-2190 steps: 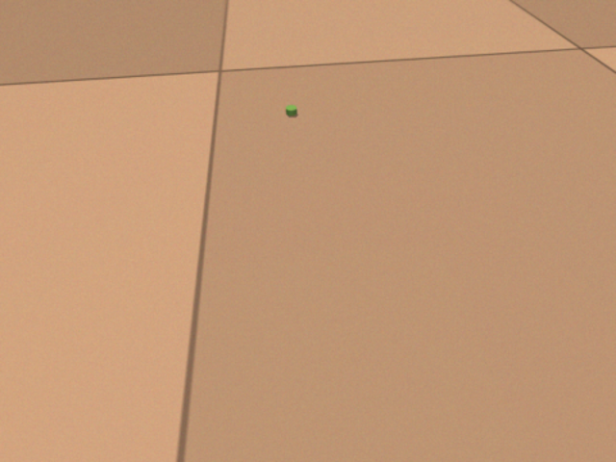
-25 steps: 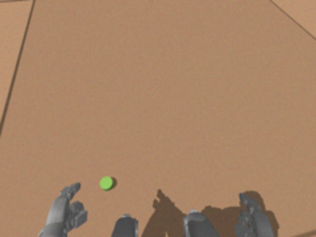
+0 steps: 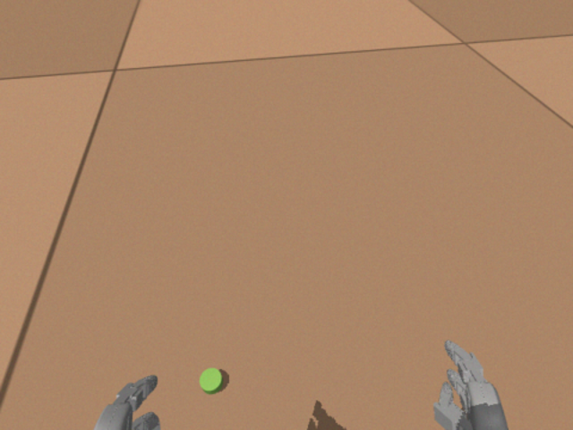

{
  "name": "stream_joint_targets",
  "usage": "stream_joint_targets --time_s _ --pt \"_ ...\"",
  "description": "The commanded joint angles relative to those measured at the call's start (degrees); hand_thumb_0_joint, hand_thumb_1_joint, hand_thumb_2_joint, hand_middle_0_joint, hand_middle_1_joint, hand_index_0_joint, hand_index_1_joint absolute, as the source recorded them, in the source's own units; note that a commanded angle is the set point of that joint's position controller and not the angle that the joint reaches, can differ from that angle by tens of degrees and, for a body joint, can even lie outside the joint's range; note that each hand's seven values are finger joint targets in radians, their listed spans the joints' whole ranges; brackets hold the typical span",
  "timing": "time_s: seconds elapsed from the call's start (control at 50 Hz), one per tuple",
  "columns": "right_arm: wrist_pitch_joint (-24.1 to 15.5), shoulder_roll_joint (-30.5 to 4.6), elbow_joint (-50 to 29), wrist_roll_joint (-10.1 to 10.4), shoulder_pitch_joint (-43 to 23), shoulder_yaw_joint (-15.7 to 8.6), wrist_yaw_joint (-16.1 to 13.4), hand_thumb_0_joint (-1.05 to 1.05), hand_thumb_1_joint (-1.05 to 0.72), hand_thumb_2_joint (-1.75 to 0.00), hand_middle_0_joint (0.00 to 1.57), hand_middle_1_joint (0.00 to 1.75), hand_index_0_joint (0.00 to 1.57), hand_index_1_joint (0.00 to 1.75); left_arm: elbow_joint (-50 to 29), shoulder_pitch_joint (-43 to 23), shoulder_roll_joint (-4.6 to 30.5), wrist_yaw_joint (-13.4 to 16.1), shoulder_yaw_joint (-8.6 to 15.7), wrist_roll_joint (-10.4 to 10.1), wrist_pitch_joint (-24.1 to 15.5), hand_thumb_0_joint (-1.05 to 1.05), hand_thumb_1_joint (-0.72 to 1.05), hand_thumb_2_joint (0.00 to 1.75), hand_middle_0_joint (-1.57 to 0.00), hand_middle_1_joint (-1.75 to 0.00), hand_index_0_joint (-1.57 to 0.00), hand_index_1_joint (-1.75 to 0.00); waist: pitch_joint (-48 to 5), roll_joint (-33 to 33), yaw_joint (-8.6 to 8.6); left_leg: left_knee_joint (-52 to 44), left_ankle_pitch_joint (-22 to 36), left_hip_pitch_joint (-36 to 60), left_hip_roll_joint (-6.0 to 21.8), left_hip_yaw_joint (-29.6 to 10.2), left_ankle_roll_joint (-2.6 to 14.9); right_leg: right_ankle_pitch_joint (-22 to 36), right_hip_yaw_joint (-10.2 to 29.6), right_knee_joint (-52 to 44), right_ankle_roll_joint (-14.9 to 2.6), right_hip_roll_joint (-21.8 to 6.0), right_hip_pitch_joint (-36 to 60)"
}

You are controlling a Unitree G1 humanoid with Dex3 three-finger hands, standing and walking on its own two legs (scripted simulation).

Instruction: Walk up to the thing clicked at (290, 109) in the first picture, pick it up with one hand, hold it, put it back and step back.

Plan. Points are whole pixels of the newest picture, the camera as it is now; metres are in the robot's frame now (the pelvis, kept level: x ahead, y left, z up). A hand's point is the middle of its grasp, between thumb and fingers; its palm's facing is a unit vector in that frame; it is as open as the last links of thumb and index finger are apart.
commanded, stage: home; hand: left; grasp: from above
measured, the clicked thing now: (211, 381) +0.43 +0.26 -0.69
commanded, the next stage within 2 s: stand in 1.78 s
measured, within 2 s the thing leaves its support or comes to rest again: neither
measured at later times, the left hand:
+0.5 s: hand out of the picture +0.17 +0.18 -0.05, palm faces +0.05 -0.98 -0.19, open 7.4 cm
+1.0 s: hand out of the picture +0.17 +0.18 -0.05, palm faces +0.04 -0.98 -0.19, open 7.4 cm
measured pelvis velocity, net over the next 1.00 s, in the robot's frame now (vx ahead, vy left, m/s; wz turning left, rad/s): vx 0.00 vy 0.00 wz -0.01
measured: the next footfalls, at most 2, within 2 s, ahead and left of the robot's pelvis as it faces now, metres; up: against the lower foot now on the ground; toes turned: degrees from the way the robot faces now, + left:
none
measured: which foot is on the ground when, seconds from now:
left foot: down 0.00-1.00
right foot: down 0.00-1.00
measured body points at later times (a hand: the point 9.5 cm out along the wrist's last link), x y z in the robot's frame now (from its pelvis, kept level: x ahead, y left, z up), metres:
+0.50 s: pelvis +0.00 +0.00 +0.00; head +0.02 +0.01 +0.45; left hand +0.16 +0.23 -0.03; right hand +0.16 -0.24 -0.06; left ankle +0.00 +0.14 -0.68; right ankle +0.01 -0.15 -0.68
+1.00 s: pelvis +0.00 +0.00 +0.00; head +0.02 +0.01 +0.45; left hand +0.16 +0.23 -0.03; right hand +0.16 -0.24 -0.06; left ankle +0.00 +0.14 -0.68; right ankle +0.01 -0.15 -0.68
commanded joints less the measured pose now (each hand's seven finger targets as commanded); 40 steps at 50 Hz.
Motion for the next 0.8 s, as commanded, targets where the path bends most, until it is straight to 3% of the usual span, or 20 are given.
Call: stream_joint_targets --time_s 0.0,0.04,0.32,0.36,0.42,0.48,0.68,0.78 --pt "-3.30 -6.99 -8.01 0.04 -2.92 -2.92 -0.63 0.00 -0.90 -0.90 0.20 0.30 0.20 0.30 -11.65 -2.48 6.13 0.47 3.07 0.65 -3.54 0.00 0.90 0.90 -0.20 -0.30 -0.20 -0.30 -3.10 -0.31 -0.45 -9.44 10.77 4.44 -3.02 3.08 2.40 9.25 -1.49 -9.65 -1.27 2.26 4.05" --pt "-3.36 -6.95 -7.82 -0.05 -2.89 -3.04 -0.61 0.00 -0.90 -0.90 0.20 0.30 0.20 0.30 -12.12 -1.88 6.25 0.52 3.09 0.75 -3.72 0.00 0.90 0.90 -0.20 -0.30 -0.20 -0.30 -5.34 0.83 -0.38 -9.61 11.73 5.48 -2.94 2.84 2.27 10.11 -1.54 -9.14 -1.38 2.45 4.60" --pt "-3.08 -7.12 -7.51 -0.02 -2.33 -3.15 -0.70 0.00 -0.90 -0.90 0.20 0.30 0.20 0.30 -11.55 -0.86 5.86 0.84 2.89 0.32 -3.89 0.00 0.90 0.90 -0.20 -0.30 -0.20 -0.30 -5.99 0.44 -0.49 -9.40 15.63 6.06 -2.39 2.34 1.96 12.83 -2.10 -7.98 -1.70 2.88 5.22" --pt "-3.00 -6.97 -7.46 -0.06 -3.07 -2.99 -0.73 0.00 -0.90 -0.90 0.20 0.30 0.20 0.30 -10.71 -1.01 5.94 0.91 2.96 0.42 -3.76 0.00 0.90 0.90 -0.20 -0.30 -0.20 -0.30 -3.51 -0.37 0.10 -9.80 12.87 4.63 -2.38 2.41 2.09 10.62 -2.09 -8.74 -1.51 2.74 4.66" --pt "-3.04 -7.08 -7.73 0.08 -2.83 -3.08 -0.73 0.00 -0.90 -0.90 0.20 0.30 0.20 0.30 -12.08 -1.60 6.34 0.80 3.09 0.34 -3.71 0.00 0.90 0.90 -0.20 -0.30 -0.20 -0.30 -4.73 0.01 0.06 -10.17 11.36 4.76 -2.47 2.55 2.17 9.29 -1.84 -9.10 -1.53 2.65 4.87" --pt "-3.02 -7.02 -7.55 0.09 -2.74 -3.13 -0.67 0.00 -0.90 -0.90 0.20 0.30 0.20 0.30 -11.77 -0.78 6.14 0.74 3.07 0.54 -3.48 0.00 0.90 0.90 -0.20 -0.30 -0.20 -0.30 -5.07 0.69 0.14 -10.08 13.23 5.49 -2.25 2.39 1.94 10.54 -1.94 -8.34 -1.74 2.70 5.03" --pt "-2.98 -6.90 -7.59 0.11 -3.09 -3.03 -0.60 0.00 -0.90 -0.90 0.20 0.30 0.20 0.30 -11.52 -1.65 5.86 0.69 2.67 0.49 -3.69 0.00 0.90 0.90 -0.20 -0.30 -0.20 -0.30 -3.13 0.13 0.00 -10.42 9.74 4.20 -2.27 2.46 2.13 7.62 -1.85 -9.12 -1.53 2.69 3.96" --pt "-3.10 -7.07 -7.54 0.09 -2.67 -3.25 -0.76 0.00 -0.90 -0.90 0.20 0.30 0.20 0.30 -11.97 -1.60 6.21 0.62 2.89 0.49 -3.60 0.00 0.90 0.90 -0.20 -0.30 -0.20 -0.30 -5.07 -0.55 -0.43 -9.12 12.37 5.22 -2.47 3.01 2.27 10.46 -1.32 -9.09 -1.31 2.42 4.93"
